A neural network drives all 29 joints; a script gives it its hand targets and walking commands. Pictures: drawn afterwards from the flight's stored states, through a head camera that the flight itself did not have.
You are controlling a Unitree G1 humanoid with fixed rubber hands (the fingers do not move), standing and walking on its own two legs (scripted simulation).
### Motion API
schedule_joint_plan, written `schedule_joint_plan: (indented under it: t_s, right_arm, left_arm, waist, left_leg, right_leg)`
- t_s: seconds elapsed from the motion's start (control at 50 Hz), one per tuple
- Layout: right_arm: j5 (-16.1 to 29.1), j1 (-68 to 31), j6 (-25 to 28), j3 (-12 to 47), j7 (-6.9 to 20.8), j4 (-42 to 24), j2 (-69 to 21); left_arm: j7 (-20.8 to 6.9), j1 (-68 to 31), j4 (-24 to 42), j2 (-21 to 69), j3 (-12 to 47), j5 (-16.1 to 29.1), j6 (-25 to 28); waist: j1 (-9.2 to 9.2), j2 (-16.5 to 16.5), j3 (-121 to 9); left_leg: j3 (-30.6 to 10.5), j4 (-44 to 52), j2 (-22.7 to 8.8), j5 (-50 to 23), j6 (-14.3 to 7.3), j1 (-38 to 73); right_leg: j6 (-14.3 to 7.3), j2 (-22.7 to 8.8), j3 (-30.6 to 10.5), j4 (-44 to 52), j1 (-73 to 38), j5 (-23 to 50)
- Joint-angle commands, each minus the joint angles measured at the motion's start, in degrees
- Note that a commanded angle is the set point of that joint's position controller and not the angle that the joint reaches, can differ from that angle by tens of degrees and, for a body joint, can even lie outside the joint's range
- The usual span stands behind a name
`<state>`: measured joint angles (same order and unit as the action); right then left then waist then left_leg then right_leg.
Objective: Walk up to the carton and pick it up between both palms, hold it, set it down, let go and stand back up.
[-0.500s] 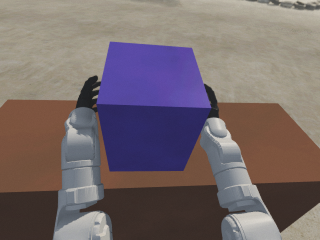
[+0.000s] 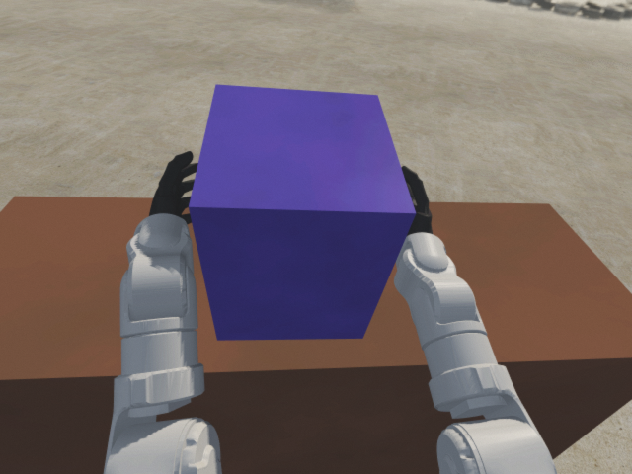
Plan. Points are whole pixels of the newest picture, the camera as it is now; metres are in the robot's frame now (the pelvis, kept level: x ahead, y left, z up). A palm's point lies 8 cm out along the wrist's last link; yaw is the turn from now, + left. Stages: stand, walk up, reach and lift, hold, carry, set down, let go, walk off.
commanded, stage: hold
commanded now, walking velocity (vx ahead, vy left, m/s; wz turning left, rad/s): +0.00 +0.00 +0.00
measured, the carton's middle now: (295, 221) +0.39 +0.01 +0.17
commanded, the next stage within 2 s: set down in 0.94 s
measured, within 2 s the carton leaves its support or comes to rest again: neither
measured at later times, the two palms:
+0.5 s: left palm (170, 216) +0.36 +0.15 +0.20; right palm (412, 230) +0.36 -0.14 +0.18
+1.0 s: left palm (169, 218) +0.36 +0.15 +0.20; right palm (412, 231) +0.36 -0.14 +0.18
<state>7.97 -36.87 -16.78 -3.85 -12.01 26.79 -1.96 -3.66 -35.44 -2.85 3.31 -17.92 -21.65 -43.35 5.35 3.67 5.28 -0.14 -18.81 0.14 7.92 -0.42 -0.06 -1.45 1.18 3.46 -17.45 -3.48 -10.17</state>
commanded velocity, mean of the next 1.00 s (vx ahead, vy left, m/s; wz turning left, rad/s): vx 0.00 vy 0.00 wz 0.00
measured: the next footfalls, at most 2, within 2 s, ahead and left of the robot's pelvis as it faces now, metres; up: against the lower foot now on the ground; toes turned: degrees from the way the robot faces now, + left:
none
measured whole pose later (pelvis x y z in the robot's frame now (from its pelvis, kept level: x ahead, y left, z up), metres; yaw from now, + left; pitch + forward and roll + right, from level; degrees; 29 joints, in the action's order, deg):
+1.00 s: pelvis +0.00 +0.00 +0.00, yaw +0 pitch -11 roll +0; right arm 9.1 -36.6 -16.7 -3.3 -12.3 26.8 -1.6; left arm -3.4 -35.1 -2.9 2.7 -17.1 -21.2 -43.6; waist 5.6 3.8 4.7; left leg -0.2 -18.9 0.2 8.0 -0.5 -0.3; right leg -1.4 1.1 3.6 -17.2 -3.4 -10.1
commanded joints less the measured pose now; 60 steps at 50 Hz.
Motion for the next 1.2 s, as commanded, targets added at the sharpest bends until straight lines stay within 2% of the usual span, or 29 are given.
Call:
schedule_joint_plan:
  t_s: [0.0,0.18,0.2,0.32,0.38,0.42,0.5,0.58,0.64,0.72,0.76,0.78,0.88,0.92,0.94,0.98,1.06,1.1,1.14,1.16,1.18]
  right_arm:
    - [3.4,-42.6,3.4,20.9,6.2,-16.4,-25.5]
    - [3.5,-42.3,3.4,21.7,6.2,-16.8,-25.8]
    - [3.2,-42.1,3.2,21.3,6.2,-16.1,-25.5]
    - [2.8,-43.5,3.7,20.0,6.7,-16.0,-25.7]
    - [3.0,-43.2,4.2,20.3,6.8,-16.4,-25.3]
    - [2.9,-43.3,4.1,20.2,6.6,-16.3,-25.4]
    - [3.3,-43.1,3.9,21.0,6.6,-15.9,-26.0]
    - [3.4,-42.1,3.6,20.8,6.3,-16.1,-25.0]
    - [3.7,-42.0,3.7,21.5,6.3,-16.9,-25.4]
    - [3.3,-42.3,3.5,21.0,6.3,-16.7,-25.6]
    - [3.1,-43.5,3.9,21.0,6.5,-17.7,-25.8]
    - [3.2,-43.0,3.7,21.1,6.6,-16.3,-25.5]
    - [3.0,-43.1,3.7,20.5,6.6,-16.0,-25.5]
    - [3.3,-43.0,4.1,20.8,6.6,-16.9,-25.8]
    - [5.8,-41.7,3.2,24.9,6.3,-16.7,-27.5]
    - [6.7,-41.1,2.0,25.1,5.6,-18.1,-27.3]
    - [4.3,-43.8,2.8,21.0,5.6,-16.4,-27.1]
    - [3.5,-44.9,4.4,20.7,6.2,-16.6,-27.5]
    - [2.1,-44.2,6.1,18.7,6.4,-14.8,-26.8]
    - [0.5,-43.4,7.1,16.6,6.5,-12.9,-26.5]
    - [-0.7,-43.8,8.2,15.8,6.7,-12.4,-26.0]
  left_arm:
    - [-7.0,-32.9,3.4,26.2,26.8,9.4,3.0]
    - [-6.9,-32.1,4.2,27.0,26.9,9.3,2.9]
    - [-7.0,-32.1,2.4,26.6,26.3,9.1,2.7]
    - [-7.1,-34.3,4.4,27.0,27.0,9.0,2.9]
    - [-6.6,-33.4,4.2,26.9,27.5,9.5,3.3]
    - [-6.7,-32.9,2.8,26.9,27.2,9.4,3.1]
    - [-6.9,-33.1,3.9,26.6,26.6,9.1,2.9]
    - [-7.0,-32.1,3.4,26.3,26.1,8.8,2.8]
    - [-7.1,-32.3,4.9,26.9,26.9,9.5,2.8]
    - [-7.1,-32.9,3.7,26.2,26.4,9.3,2.8]
    - [-7.0,-33.7,4.7,26.9,27.5,9.7,3.1]
    - [-6.8,-33.5,3.8,26.7,27.1,9.4,3.1]
    - [-7.0,-33.8,4.0,27.2,27.5,9.6,3.0]
    - [-6.8,-33.3,4.7,27.2,27.7,9.9,3.2]
    - [-7.3,-30.7,3.5,27.6,30.4,11.1,2.9]
    - [-8.2,-28.3,2.7,26.9,28.2,11.2,2.7]
    - [-9.5,-33.6,2.0,24.9,26.0,10.3,4.5]
    - [-9.1,-36.1,1.4,25.7,27.1,10.9,6.3]
    - [-9.1,-36.5,0.1,25.4,26.7,10.3,8.1]
    - [-9.3,-36.8,-2.4,25.3,25.6,9.5,8.9]
    - [-9.5,-36.9,-2.8,25.6,25.2,9.2,9.9]
  waist:
    - [0.61,-4.9,-22.2]
    - [0.37,-4.3,-22.8]
    - [0.48,-4.1,-21.8]
    - [0.46,-5.8,-22.1]
    - [0.88,-5.2,-23.3]
    - [0.95,-4.9,-22.4]
    - [-0.07,-5.1,-22.6]
    - [0.74,-4.6,-22.1]
    - [0.32,-5.3,-23.4]
    - [0.38,-4.3,-21.8]
    - [0.84,-5.2,-23.5]
    - [0.17,-4.8,-22.4]
    - [0.93,-5.6,-22.8]
    - [0.71,-5.6,-23.9]
    - [0.17,-4.0,-26.5]
    - [0.64,-3.2,-24.4]
    - [0.8,-3.4,-20.1]
    - [0.44,-4.2,-22.1]
    - [0.89,-5.1,-22.6]
    - [1.68,-5.7,-20.7]
    - [1.41,-5.6,-20.3]
  left_leg:
    - [2.6,1.3,1.1,-9.1,-0.2,7.6]
    - [2.7,1.2,1.0,-10.4,0.1,8.7]
    - [2.7,1.4,1.1,-9.1,0.0,8.1]
    - [2.7,1.8,0.8,-7.8,-0.1,7.4]
    - [2.6,1.1,0.6,-10.5,0.3,8.4]
    - [2.6,1.3,1.0,-9.5,0.0,8.3]
    - [2.7,1.5,1.0,-9.4,-0.3,7.9]
    - [2.7,1.2,1.0,-10.4,0.0,8.6]
    - [2.9,1.2,0.9,-10.9,0.1,8.5]
    - [2.7,1.4,0.9,-8.7,-0.2,7.6]
    - [2.5,1.3,0.7,-8.7,0.0,8.1]
    - [2.7,1.6,0.7,-8.6,0.0,7.9]
    - [2.8,1.4,0.9,-8.9,0.1,8.2]
    - [2.7,0.8,0.8,-10.9,0.3,8.5]
    - [2.3,0.6,2.1,-12.7,-0.1,10.0]
    - [2.6,0.5,2.7,-10.9,-0.4,8.2]
    - [2.5,3.4,2.2,-1.1,-1.1,4.8]
    - [2.4,3.3,2.0,-1.7,-0.7,5.8]
    - [2.4,3.1,2.0,-2.9,-0.2,7.3]
    - [2.6,3.3,1.8,-1.7,0.1,6.7]
    - [2.8,3.7,1.6,-1.1,0.3,7.3]
  right_leg:
    - [4.3,0.6,2.5,2.7,0.3,10.3]
    - [4.3,0.7,2.8,2.5,0.3,11.6]
    - [4.4,0.6,2.5,2.7,0.4,10.3]
    - [3.7,0.8,2.7,2.9,0.6,7.0]
    - [3.9,0.9,2.9,2.4,0.8,9.4]
    - [4.1,0.8,2.8,2.6,0.9,9.3]
    - [4.1,0.6,2.4,2.6,0.2,10.0]
    - [4.3,0.9,2.6,2.7,0.1,11.4]
    - [4.3,0.7,2.7,2.4,-0.3,11.5]
    - [4.2,0.6,2.6,2.8,0.5,9.9]
    - [3.8,0.8,2.8,2.8,0.7,9.1]
    - [4.0,0.6,2.9,2.8,1.0,8.6]
    - [3.8,0.8,3.0,2.8,0.9,7.9]
    - [4.0,0.8,2.9,2.3,0.4,10.5]
    - [3.4,1.0,2.1,2.5,-1.0,13.9]
    - [3.8,0.6,1.3,2.3,-1.5,16.1]
    - [3.7,0.0,1.3,3.6,-0.1,6.0]
    - [3.4,0.1,1.6,3.7,0.7,4.9]
    - [3.1,0.3,1.8,3.7,0.8,5.9]
    - [3.0,0.2,2.1,4.0,1.2,4.6]
    - [3.0,0.3,2.4,4.2,0.8,3.4]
